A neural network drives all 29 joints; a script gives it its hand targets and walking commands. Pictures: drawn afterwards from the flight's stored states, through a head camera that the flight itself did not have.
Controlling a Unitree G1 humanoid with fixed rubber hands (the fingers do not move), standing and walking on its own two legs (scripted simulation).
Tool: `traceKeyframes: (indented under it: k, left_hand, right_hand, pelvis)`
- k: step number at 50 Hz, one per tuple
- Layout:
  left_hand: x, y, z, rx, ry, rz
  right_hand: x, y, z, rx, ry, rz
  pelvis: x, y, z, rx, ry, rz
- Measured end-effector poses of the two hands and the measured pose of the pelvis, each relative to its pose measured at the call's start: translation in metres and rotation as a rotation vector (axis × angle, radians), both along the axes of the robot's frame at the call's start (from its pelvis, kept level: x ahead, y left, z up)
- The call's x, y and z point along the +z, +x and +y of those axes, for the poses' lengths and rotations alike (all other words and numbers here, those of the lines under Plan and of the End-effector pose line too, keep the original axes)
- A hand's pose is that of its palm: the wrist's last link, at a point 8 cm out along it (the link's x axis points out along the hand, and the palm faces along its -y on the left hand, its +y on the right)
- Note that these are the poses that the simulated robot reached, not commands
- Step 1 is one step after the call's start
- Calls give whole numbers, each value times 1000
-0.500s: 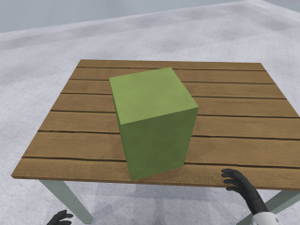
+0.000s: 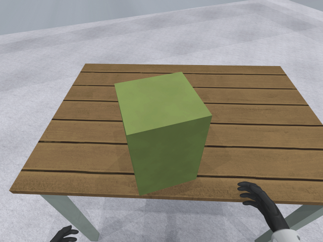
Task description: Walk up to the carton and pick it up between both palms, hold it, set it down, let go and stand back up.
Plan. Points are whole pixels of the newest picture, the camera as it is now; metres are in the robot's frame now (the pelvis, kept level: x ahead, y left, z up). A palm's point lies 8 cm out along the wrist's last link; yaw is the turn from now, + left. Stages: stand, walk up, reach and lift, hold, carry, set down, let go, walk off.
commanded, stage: stand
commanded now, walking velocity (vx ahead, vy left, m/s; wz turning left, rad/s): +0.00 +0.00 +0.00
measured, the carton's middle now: (159, 136) +0.38 +0.03 +0.08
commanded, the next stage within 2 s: none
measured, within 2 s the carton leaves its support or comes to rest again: neither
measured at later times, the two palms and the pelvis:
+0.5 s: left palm out of the picture +0.12 +0.28 -0.07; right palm (272, 218) +0.21 -0.23 +0.01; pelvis +0.00 +0.00 +0.00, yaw +0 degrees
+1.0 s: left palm out of the picture +0.13 +0.27 -0.07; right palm (272, 218) +0.21 -0.23 +0.01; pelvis +0.01 +0.00 +0.00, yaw +0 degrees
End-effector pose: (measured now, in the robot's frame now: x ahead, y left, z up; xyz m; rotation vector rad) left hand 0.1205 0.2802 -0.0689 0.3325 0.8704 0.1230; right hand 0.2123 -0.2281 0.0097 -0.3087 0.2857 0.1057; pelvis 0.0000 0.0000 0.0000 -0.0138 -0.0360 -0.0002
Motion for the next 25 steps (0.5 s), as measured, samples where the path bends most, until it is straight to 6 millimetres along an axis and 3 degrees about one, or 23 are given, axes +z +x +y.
traceKeyframes:
  k: [25]
  left_hand:
    - [-1,3,-3,-6,0,8]
  right_hand:
    - [0,1,-1,7,8,-5]
  pelvis:
    - [-1,2,-3,-2,4,6]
